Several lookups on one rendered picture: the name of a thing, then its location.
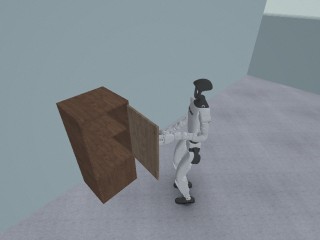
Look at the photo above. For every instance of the handle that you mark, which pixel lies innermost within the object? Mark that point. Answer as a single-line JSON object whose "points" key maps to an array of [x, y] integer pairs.
{"points": [[160, 133]]}

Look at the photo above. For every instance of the robot left shin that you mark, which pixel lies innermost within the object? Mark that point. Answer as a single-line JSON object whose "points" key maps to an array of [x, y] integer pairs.
{"points": [[183, 188]]}

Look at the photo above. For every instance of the robot left hand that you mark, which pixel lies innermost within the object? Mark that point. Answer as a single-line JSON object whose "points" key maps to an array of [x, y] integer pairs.
{"points": [[168, 138]]}

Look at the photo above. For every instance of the left robot upper arm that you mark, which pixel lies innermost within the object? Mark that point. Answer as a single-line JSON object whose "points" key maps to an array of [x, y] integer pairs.
{"points": [[204, 119]]}

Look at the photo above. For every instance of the robot right hand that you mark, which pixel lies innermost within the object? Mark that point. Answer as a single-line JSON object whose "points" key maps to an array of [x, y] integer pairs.
{"points": [[170, 130]]}

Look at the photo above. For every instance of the left robot forearm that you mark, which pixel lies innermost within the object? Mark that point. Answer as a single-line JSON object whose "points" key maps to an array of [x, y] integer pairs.
{"points": [[188, 136]]}

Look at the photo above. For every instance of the right robot forearm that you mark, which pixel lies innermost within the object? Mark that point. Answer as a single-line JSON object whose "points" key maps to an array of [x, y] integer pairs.
{"points": [[180, 124]]}

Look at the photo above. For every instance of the left robot thigh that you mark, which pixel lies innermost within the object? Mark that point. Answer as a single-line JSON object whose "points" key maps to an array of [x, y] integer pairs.
{"points": [[185, 164]]}

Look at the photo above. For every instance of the cupboard door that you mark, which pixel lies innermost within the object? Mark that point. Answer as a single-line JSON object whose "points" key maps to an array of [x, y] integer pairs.
{"points": [[144, 136]]}

